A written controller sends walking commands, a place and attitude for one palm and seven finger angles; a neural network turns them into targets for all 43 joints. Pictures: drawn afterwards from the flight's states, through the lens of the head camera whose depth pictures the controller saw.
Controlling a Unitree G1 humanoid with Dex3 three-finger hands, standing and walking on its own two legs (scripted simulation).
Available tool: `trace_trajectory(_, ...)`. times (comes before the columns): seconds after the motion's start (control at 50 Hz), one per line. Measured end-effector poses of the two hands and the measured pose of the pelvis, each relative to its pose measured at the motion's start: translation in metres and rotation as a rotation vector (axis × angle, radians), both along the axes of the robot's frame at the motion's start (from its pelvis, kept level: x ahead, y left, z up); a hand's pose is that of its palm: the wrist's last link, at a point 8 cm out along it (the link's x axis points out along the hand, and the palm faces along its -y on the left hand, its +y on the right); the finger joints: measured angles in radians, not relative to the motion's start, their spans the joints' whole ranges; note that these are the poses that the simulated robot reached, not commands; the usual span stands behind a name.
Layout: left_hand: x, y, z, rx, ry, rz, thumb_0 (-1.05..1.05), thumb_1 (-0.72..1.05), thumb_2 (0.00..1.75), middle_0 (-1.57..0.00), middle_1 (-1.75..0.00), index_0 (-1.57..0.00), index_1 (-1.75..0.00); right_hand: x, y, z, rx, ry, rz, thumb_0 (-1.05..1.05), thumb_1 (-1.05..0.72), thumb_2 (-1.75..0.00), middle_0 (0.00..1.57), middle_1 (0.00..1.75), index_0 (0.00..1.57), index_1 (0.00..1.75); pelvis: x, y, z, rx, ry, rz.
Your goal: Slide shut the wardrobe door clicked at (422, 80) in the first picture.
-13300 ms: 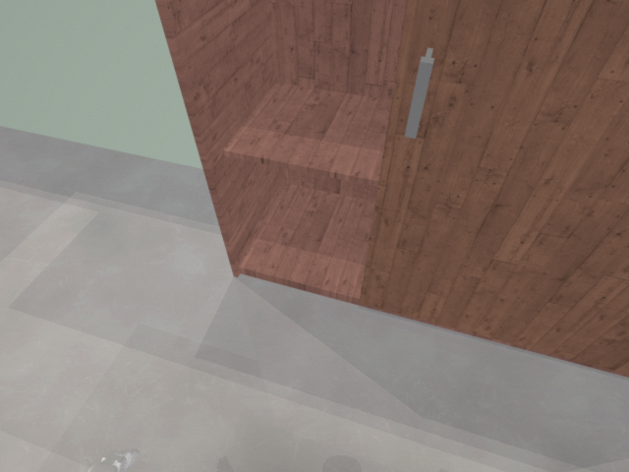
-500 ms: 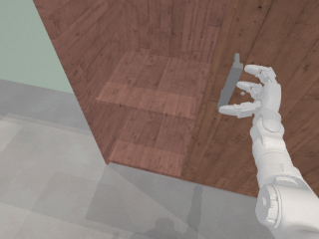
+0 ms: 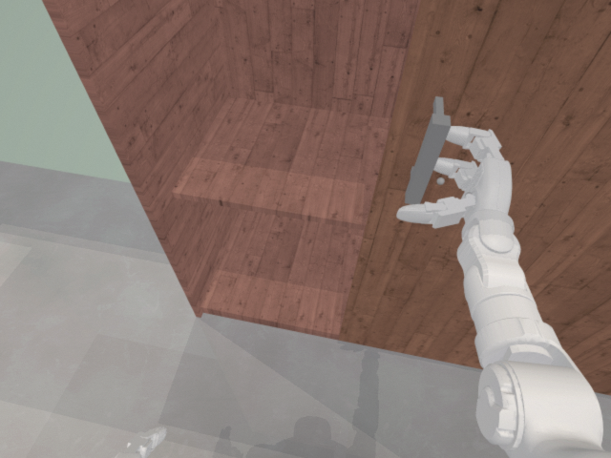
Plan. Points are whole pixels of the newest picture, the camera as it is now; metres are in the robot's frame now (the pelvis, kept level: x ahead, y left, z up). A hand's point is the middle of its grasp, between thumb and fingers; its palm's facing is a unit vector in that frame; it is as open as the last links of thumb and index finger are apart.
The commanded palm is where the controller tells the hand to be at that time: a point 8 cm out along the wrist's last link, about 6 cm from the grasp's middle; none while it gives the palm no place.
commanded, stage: slide the fingers in behind the handle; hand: right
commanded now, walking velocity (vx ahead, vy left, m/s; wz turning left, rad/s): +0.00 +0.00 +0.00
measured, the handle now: (425, 153) +0.52 -0.10 +0.12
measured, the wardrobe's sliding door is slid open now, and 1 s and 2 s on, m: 0.48 0.48 0.48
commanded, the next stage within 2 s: grip the handle and tug to test in 1.16 s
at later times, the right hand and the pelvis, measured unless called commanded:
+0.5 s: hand (422, 177) +0.46 -0.09 +0.13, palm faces +0.08 +1.00 +0.00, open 14.0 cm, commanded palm +0.43 -0.14 +0.13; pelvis +0.00 +0.01 +0.00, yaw +0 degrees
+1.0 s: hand (409, 174) +0.47 -0.07 +0.13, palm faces +0.09 +1.00 -0.01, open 14.0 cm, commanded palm +0.44 -0.12 +0.13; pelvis +0.01 +0.01 +0.00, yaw +0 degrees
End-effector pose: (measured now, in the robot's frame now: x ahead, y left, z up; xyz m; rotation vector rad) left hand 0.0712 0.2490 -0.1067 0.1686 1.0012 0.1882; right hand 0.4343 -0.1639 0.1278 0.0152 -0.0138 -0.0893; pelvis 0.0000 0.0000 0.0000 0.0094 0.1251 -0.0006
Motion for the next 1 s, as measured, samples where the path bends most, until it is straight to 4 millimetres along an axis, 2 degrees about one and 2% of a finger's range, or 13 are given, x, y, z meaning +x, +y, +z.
trace_trajectory(0.14, -0.012, 0.002, -0.004, -0.018, 0.033, 0.017, 0.01, 0.9, 0.9, -0.2, -0.3, -0.2, -0.3, 0.003, 0.009, 0.005, -0.005, -0.027, 0.009, -0.02, 0.5, -0.3, 0.3, 1.2, 0.3, 1.2, 0.004, 0.004, 0.0, -0.005, 0.005, 0.011)
trace_trajectory(0.28, -0.019, 0.006, -0.005, -0.027, 0.058, 0.034, 0.01, 0.9, 0.9, -0.2, -0.3, -0.2, -0.3, 0.0, 0.014, -0.002, 0.002, 0.007, 0.0, -0.02, 0.5, -0.3, 0.3, 1.2, 0.3, 1.2, 0.007, 0.008, 0.001, -0.005, -0.001, 0.014)
trace_trajectory(0.66, -0.005, 0.015, -0.003, -0.017, 0.024, 0.017, 0.01, 0.9, 0.9, -0.2, -0.3, -0.2, -0.3, 0.003, 0.036, 0.002, -0.008, -0.002, 0.01, -0.02, 0.5, -0.3, 0.3, 1.2, 0.29, 1.2, 0.005, 0.014, 0.002, -0.009, 0.002, 0.006)
trace_trajectory(0.78, -0.007, 0.012, -0.005, -0.027, 0.033, 0.016, 0.01, 0.9, 0.9, -0.2, -0.3, -0.2, -0.3, 0.004, 0.043, 0.001, -0.012, -0.009, 0.008, -0.02, 0.5, -0.3, 0.3, 1.2, 0.3, 1.2, 0.006, 0.014, 0.002, -0.01, 0.005, 0.007)
trace_trajectory(1.0, -0.015, 0.01, -0.008, -0.035, 0.06, 0.027, 0.01, 0.9, 0.9, -0.2, -0.3, -0.2, -0.3, 0.005, 0.042, 0.002, -0.023, -0.013, 0.004, -0.02, 0.5, -0.3, 0.3, 1.2, 0.29, 1.2, 0.008, 0.014, 0.002, -0.009, 0.007, 0.008)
